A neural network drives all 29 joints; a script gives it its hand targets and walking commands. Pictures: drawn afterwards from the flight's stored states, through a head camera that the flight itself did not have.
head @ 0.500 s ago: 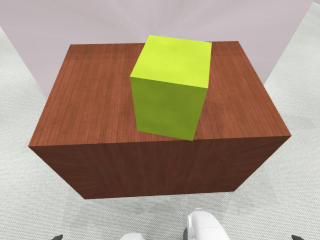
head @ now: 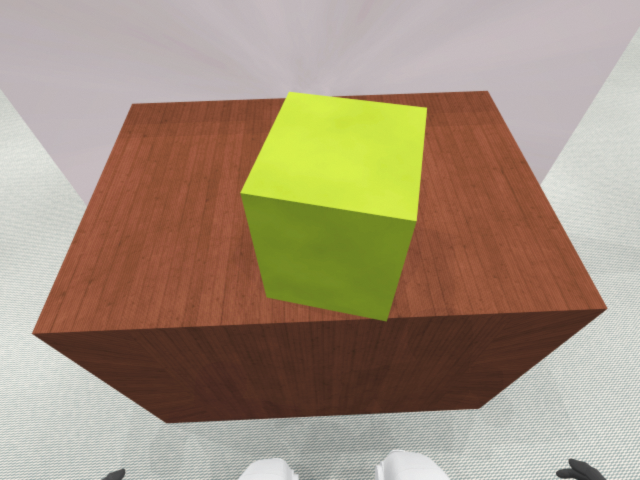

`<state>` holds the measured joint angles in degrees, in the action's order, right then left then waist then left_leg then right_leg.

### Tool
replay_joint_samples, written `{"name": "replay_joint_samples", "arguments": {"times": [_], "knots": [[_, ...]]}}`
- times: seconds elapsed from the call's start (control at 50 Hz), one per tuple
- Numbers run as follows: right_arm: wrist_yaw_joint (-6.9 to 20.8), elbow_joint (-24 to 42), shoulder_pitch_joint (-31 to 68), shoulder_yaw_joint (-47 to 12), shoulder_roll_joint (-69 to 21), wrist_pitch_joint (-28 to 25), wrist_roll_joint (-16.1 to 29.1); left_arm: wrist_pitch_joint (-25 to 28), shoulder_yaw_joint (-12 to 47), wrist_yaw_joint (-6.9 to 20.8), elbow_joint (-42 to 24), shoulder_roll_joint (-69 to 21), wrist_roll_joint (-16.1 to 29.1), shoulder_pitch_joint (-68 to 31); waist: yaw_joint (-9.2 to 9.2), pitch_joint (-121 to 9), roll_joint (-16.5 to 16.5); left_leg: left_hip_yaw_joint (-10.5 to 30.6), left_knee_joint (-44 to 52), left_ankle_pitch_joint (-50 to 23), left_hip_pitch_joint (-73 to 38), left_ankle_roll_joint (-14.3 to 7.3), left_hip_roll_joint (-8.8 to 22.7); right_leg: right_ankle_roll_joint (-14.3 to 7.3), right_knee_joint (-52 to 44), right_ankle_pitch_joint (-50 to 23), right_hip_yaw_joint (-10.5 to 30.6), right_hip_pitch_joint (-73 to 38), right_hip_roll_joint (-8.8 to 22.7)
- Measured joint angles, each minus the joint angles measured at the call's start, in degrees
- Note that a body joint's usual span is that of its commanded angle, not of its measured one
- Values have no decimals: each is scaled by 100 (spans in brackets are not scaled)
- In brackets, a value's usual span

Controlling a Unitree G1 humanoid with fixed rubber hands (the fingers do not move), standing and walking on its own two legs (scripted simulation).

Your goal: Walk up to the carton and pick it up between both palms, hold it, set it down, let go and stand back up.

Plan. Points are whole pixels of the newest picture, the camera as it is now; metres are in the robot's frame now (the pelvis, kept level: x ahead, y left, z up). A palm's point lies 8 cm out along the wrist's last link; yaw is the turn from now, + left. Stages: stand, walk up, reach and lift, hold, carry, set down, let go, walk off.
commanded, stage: walk up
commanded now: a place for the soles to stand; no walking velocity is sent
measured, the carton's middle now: (339, 211) +0.46 -0.01 +0.03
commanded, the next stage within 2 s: reach and lift in 1.18 s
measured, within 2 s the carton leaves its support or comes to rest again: neither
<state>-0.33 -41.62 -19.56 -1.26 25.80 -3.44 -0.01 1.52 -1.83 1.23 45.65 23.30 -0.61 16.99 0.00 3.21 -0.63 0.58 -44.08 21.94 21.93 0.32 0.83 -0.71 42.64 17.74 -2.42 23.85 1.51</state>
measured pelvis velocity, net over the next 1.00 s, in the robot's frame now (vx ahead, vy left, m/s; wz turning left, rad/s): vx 0.00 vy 0.00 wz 0.00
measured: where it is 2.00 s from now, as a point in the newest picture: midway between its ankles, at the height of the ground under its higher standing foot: outside the picture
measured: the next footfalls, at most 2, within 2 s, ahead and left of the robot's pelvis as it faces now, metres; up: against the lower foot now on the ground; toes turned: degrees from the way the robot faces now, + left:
none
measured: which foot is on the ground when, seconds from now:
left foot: down 0.00-1.00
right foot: down 0.00-1.00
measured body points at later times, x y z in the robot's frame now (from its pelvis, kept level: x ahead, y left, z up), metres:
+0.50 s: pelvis -0.01 +0.00 +0.00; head +0.00 +0.01 +0.45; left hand +0.08 +0.32 -0.11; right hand +0.08 -0.31 -0.09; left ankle +0.01 +0.13 -0.71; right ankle +0.04 -0.12 -0.71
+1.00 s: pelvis +0.00 +0.00 +0.00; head +0.01 +0.01 +0.45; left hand +0.09 +0.32 -0.11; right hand +0.10 -0.31 -0.09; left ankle +0.01 +0.13 -0.71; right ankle +0.04 -0.12 -0.71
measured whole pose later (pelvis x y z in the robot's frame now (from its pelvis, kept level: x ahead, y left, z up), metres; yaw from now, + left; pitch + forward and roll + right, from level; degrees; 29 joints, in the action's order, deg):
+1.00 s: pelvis +0.00 +0.00 +0.00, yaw +0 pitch +0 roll +0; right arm -0.4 -41.6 -18.6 -2.0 25.6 -3.5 0.0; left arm 0.7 -1.8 1.5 45.7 23.3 -0.6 16.5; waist 0.0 0.4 -0.4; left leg 0.6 -43.9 22.3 21.9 0.1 0.8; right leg -0.5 42.6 19.2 -2.4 23.8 1.5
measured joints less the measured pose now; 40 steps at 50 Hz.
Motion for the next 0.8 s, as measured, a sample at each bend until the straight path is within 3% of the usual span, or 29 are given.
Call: {"name": "replay_joint_samples", "arguments": {"times": [0.8], "knots": [[-8,0,92,-88,-18,-8,0,-75,0,22,1,0,0,-53,0,-206,21,0,14,43,-1,-28,-1,23,0,141,0,-2,0]]}}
